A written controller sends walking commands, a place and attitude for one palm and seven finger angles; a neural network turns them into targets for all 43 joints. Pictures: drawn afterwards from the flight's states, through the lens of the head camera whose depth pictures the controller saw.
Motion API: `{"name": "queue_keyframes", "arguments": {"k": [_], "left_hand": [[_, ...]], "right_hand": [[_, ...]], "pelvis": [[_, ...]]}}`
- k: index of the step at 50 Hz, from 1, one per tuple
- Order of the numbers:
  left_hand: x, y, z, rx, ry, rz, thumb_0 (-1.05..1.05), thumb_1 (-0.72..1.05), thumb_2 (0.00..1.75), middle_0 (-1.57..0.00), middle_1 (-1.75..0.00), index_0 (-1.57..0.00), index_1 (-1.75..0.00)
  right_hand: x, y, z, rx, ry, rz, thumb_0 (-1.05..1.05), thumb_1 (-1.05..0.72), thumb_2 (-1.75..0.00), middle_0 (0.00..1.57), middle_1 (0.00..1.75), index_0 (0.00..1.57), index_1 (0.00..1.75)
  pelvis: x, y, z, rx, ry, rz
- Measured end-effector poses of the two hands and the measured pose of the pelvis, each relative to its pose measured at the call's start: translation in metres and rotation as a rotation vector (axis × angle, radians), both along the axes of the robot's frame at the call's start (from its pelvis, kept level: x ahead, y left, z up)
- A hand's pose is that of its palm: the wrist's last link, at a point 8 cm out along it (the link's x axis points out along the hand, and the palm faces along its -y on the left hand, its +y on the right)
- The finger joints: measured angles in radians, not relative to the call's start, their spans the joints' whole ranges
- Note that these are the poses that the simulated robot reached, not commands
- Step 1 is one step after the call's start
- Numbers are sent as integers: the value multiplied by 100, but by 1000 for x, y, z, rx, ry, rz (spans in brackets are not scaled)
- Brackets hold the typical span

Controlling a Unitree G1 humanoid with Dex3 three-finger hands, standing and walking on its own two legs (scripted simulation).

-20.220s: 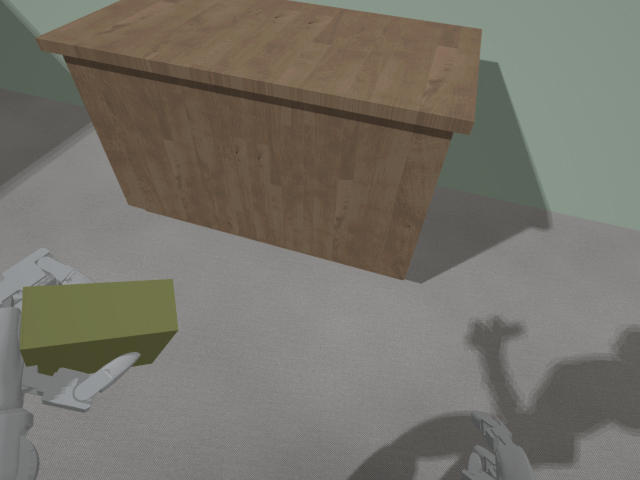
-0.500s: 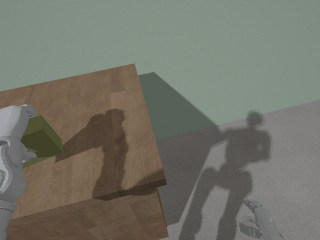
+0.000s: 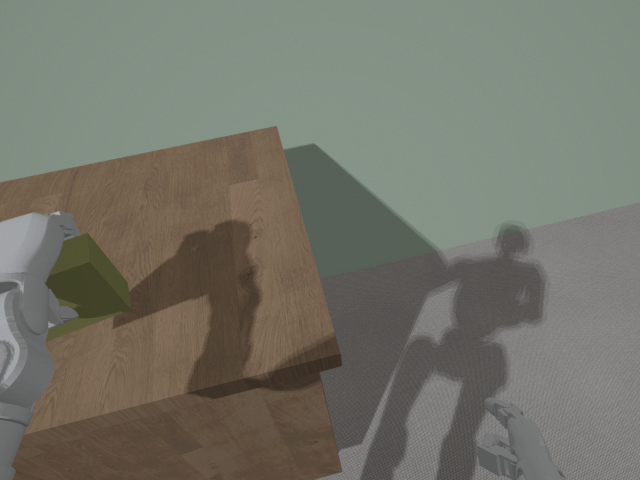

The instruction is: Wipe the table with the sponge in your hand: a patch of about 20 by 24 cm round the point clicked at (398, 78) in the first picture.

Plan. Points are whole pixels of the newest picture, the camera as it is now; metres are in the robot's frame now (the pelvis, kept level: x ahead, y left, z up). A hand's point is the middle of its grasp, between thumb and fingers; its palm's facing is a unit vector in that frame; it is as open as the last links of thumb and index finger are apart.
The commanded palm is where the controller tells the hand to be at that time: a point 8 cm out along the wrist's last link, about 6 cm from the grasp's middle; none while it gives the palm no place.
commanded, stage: move the sponge above the wiping area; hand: left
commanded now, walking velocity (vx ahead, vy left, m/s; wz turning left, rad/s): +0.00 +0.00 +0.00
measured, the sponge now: (60, 300) +0.26 +0.37 +0.12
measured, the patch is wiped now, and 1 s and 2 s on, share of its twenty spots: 0.00 0.00 0.00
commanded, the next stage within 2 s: lower the sponge onto the table in 0.20 s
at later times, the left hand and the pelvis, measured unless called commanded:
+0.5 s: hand (61, 275) +0.27 +0.36 +0.15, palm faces +0.02 +0.01 -1.00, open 9.2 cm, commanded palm +0.24 +0.33 +0.20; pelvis +0.00 +0.01 +0.00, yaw +0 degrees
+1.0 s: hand (75, 307) +0.25 +0.35 +0.12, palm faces -0.06 -0.03 -1.00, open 9.2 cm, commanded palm +0.23 +0.33 +0.18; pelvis +0.01 +0.00 +0.00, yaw +1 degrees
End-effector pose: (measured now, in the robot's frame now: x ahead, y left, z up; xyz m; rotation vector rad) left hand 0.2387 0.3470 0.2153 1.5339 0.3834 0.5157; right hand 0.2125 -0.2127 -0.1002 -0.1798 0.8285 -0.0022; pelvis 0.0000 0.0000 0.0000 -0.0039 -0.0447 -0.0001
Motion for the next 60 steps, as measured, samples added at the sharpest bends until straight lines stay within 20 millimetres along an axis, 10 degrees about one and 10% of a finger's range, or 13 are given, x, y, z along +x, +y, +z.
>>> {"name": "queue_keyframes", "arguments": {"k": [9,14,22,35,47,60], "left_hand": [[0,-48,-65,-109,221,-276,0,-44,104,-83,-143,-84,-142],[10,-51,-46,-4,51,-381,0,-44,104,-84,-142,-84,-142],[20,2,-4,26,-30,-49,0,-44,104,-83,-143,-84,-142],[7,-59,-50,-71,125,-349,0,-44,104,-84,-143,-84,-142],[0,-4,-28,-21,46,-5,0,-45,104,-83,-143,-84,-143],[9,-58,-61,-36,108,-346,0,-45,104,-84,-143,-84,-143]], "right_hand": [[-7,-3,4,-78,-20,23,1,-91,-90,20,30,20,30],[-13,-3,6,-98,4,21,1,-91,-90,20,30,20,30],[-10,2,-3,-27,38,4,1,-91,-90,20,30,20,30],[12,6,9,-66,-30,37,1,-91,-90,20,30,20,30],[17,8,5,-14,3,44,1,-91,-90,20,30,20,30],[2,-12,6,-92,5,9,1,-91,-90,20,30,20,30]], "pelvis": [[-5,3,-1,0,-6,17],[-4,-1,-1,-3,-12,3],[-1,4,1,-2,7,-7],[7,5,-1,-1,0,9],[7,-1,0,-1,9,4],[8,-6,-1,1,3,-2]]}}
